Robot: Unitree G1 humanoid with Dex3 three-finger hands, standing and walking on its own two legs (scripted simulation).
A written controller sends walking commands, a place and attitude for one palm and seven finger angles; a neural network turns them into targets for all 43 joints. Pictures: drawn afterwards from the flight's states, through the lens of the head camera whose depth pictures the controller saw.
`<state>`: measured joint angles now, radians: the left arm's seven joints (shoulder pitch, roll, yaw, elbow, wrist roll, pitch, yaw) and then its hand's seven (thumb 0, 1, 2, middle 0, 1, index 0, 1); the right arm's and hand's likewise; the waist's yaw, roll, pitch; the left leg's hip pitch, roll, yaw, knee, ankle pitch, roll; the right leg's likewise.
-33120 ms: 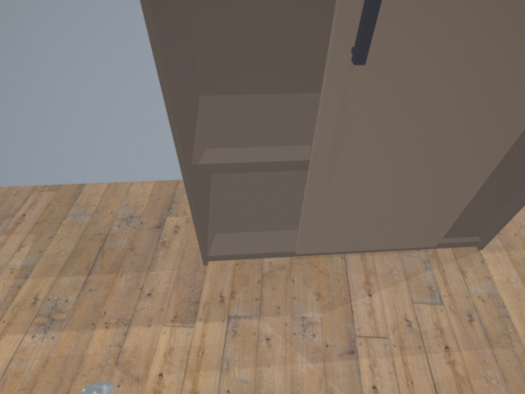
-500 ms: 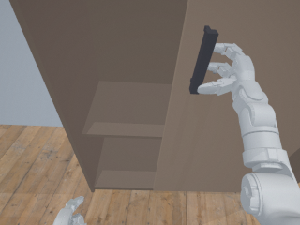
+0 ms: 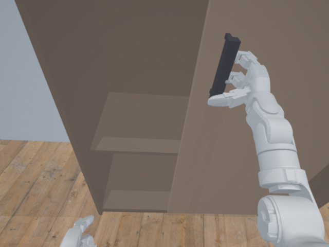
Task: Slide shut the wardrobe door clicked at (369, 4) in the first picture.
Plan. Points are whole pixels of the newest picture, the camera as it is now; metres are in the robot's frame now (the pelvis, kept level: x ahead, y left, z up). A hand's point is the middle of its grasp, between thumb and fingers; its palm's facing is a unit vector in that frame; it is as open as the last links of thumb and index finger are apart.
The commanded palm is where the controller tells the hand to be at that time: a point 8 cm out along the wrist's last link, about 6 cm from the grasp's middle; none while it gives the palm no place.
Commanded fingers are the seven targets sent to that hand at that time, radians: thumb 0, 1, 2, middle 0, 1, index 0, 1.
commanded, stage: slide the fingers in behind the handle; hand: right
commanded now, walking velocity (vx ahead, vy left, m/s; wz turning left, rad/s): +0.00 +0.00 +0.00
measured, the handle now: (220, 71) +0.48 -0.08 +0.23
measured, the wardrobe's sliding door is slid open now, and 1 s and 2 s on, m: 0.39 0.39 0.39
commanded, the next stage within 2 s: grip the handle and tug to test in 0.62 s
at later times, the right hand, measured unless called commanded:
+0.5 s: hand (228, 82) +0.43 -0.09 +0.24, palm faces -0.04 +1.00 +0.00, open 14.0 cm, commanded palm +0.41 -0.14 +0.23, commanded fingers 0.00 0.50 -0.30 0.30 1.20 0.30 1.20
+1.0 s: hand (224, 80) +0.43 -0.09 +0.24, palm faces -0.06 +1.00 +0.00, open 12.0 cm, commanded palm +0.41 -0.14 +0.23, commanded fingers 0.00 -0.20 -0.60 0.38 1.30 0.38 1.30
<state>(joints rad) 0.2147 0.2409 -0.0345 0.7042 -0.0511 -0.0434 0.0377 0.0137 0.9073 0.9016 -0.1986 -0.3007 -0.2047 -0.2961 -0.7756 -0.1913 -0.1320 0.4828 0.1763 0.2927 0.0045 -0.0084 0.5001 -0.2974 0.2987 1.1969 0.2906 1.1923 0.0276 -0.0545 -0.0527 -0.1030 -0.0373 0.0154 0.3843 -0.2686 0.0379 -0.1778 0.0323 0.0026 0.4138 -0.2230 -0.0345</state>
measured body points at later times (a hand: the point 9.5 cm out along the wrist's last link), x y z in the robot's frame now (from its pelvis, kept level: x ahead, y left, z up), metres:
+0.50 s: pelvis +0.00 +0.01 +0.00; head -0.02 +0.02 +0.45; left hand +0.13 +0.25 -0.11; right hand +0.42 -0.15 +0.24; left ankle -0.04 +0.09 -0.74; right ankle +0.00 -0.10 -0.74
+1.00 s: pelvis +0.00 +0.00 +0.00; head -0.02 +0.02 +0.45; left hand +0.13 +0.24 -0.11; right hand +0.43 -0.14 +0.24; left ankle -0.04 +0.09 -0.74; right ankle +0.00 -0.10 -0.74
